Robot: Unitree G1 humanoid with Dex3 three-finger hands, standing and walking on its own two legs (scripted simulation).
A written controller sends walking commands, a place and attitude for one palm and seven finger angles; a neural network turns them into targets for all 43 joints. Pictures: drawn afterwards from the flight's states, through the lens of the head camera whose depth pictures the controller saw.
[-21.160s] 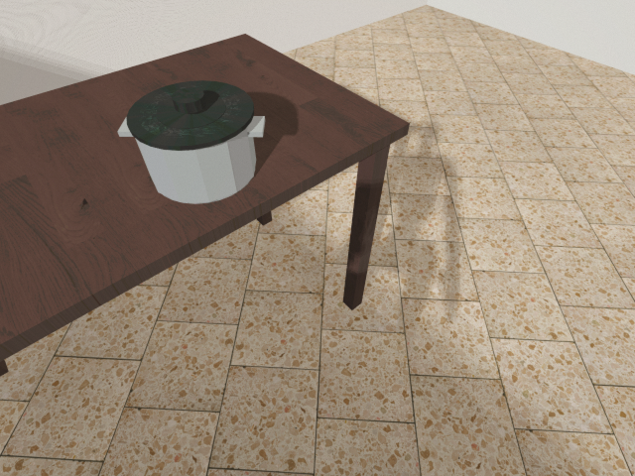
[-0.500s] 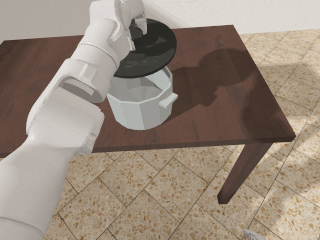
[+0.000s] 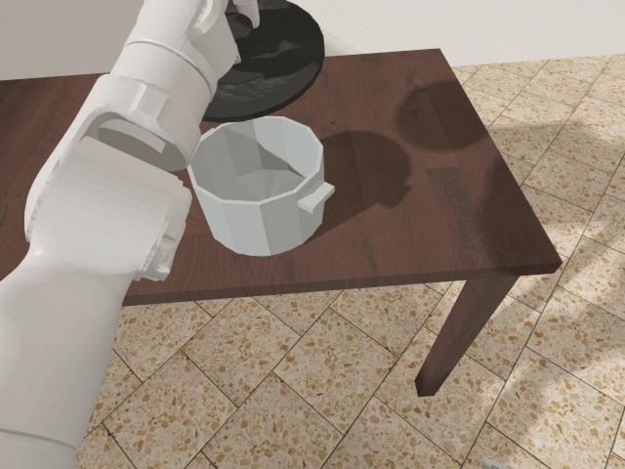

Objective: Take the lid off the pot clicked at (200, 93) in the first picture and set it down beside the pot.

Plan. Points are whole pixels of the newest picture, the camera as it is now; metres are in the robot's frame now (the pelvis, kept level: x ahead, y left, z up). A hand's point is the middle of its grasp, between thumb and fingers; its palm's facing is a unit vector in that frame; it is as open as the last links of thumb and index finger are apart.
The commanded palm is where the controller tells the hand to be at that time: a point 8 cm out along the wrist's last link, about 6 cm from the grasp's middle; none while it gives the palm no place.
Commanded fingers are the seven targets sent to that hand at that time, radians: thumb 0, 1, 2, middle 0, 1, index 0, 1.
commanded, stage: lift the lid straight up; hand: left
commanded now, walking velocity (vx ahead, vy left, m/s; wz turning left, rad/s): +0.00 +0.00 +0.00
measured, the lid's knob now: (230, 35) +0.53 +0.05 +0.28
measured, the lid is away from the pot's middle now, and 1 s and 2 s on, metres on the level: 0.01 0.11 0.23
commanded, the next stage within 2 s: move the lid sideways beside the pot in 0.10 s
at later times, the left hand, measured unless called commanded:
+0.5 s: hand (195, 42) +0.50 +0.09 +0.29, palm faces -0.18 -0.08 -0.98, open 8.5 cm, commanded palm +0.49 +0.10 +0.36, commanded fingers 0.00 0.57 1.10 -0.81 -1.04 -0.76 -0.95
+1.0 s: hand (130, 52) +0.50 +0.16 +0.29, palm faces -0.20 -0.07 -0.98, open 8.5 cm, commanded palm +0.49 +0.16 +0.36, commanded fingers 0.00 0.57 1.10 -0.81 -1.04 -0.76 -0.95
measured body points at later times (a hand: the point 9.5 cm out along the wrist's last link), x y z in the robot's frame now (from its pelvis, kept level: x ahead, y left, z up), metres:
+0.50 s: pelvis +0.00 +0.00 +0.00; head +0.03 -0.02 +0.45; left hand +0.50 +0.09 +0.35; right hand +0.09 -0.25 -0.13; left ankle +0.00 +0.07 -0.74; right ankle -0.03 -0.10 -0.74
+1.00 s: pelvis +0.00 +0.01 +0.00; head +0.05 +0.00 +0.45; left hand +0.50 +0.16 +0.34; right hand +0.09 -0.25 -0.13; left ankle +0.00 +0.07 -0.74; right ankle -0.03 -0.10 -0.74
